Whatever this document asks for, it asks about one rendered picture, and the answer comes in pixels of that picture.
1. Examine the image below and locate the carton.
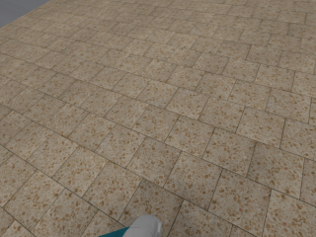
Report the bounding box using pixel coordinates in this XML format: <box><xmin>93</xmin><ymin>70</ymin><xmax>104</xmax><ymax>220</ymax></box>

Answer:
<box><xmin>98</xmin><ymin>226</ymin><xmax>130</xmax><ymax>237</ymax></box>

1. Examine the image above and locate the left robot thigh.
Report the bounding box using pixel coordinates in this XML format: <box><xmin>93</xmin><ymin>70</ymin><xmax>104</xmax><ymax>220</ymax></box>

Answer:
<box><xmin>122</xmin><ymin>214</ymin><xmax>162</xmax><ymax>237</ymax></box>

